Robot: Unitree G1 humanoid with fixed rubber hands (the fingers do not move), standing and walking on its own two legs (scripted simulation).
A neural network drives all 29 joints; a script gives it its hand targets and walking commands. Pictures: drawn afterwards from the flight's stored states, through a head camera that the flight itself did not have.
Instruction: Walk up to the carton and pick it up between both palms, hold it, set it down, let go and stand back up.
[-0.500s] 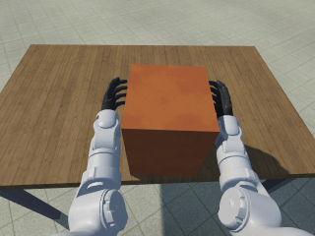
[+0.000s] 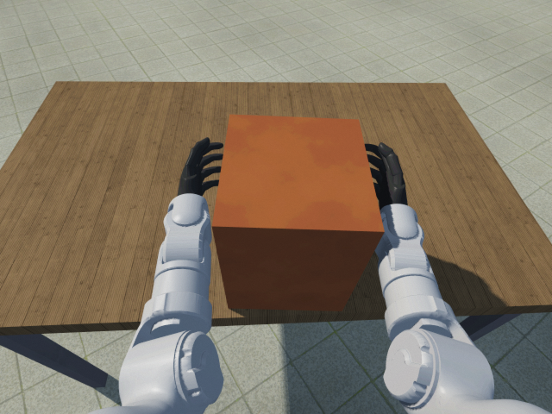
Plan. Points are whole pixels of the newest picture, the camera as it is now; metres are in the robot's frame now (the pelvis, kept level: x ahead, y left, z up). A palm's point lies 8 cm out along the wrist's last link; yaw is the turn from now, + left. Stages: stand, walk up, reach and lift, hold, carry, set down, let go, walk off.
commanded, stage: reach and lift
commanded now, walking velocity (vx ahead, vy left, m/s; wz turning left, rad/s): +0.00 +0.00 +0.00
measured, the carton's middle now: (289, 219) +0.40 -0.03 +0.03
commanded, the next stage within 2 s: none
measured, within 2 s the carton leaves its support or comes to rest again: leaves its support in 0.56 s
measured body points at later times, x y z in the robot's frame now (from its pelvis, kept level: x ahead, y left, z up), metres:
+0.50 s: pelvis +0.00 +0.00 +0.00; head +0.02 +0.02 +0.45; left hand +0.42 +0.14 +0.09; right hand +0.40 -0.16 +0.10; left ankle -0.03 +0.12 -0.75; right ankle +0.01 -0.12 -0.75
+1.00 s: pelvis -0.02 +0.00 +0.00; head -0.03 +0.03 +0.45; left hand +0.39 +0.15 +0.14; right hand +0.38 -0.15 +0.14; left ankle -0.03 +0.12 -0.75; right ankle +0.01 -0.12 -0.75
